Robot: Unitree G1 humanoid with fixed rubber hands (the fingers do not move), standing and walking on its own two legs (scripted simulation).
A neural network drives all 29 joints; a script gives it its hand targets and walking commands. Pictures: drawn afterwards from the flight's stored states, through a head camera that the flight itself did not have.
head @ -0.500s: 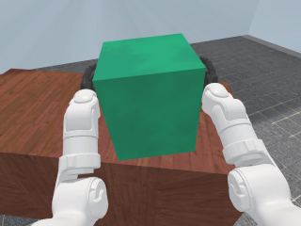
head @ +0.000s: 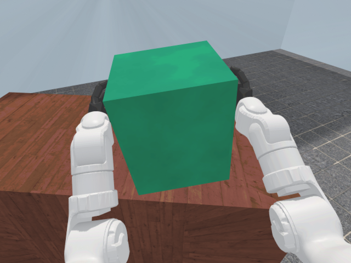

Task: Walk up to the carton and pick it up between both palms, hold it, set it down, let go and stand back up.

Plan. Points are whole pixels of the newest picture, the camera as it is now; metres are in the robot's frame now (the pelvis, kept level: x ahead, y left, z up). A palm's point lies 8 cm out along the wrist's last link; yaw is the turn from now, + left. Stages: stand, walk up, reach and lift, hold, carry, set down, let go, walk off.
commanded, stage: hold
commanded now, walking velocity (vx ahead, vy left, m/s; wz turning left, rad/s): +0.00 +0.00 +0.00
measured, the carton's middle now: (172, 118) +0.37 +0.00 +0.21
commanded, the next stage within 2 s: none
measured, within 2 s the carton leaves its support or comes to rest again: neither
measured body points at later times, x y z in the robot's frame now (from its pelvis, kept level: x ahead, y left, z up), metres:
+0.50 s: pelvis -0.03 -0.01 +0.00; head -0.11 +0.01 +0.44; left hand +0.36 +0.16 +0.25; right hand +0.36 -0.15 +0.27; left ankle +0.01 +0.11 -0.75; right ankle +0.02 -0.12 -0.75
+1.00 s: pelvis -0.01 -0.01 +0.00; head -0.09 +0.01 +0.44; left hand +0.37 +0.16 +0.24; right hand +0.38 -0.15 +0.27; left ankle +0.01 +0.11 -0.75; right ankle +0.02 -0.12 -0.75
